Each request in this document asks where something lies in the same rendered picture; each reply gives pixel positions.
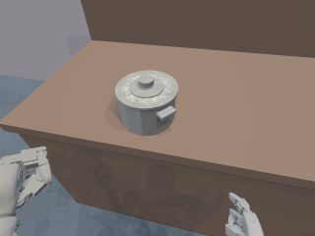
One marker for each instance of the pot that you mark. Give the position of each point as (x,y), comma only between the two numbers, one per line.
(147,122)

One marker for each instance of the table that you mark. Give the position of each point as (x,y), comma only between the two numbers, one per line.
(244,121)

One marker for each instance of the right robot hand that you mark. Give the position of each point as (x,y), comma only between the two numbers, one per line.
(247,224)

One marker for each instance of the knob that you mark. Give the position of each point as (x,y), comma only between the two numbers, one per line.
(146,81)

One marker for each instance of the left robot hand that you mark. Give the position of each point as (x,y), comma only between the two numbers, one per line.
(32,163)

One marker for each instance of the lid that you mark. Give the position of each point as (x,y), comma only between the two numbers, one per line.
(132,95)

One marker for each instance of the robot left forearm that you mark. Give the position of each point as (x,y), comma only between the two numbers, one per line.
(9,225)

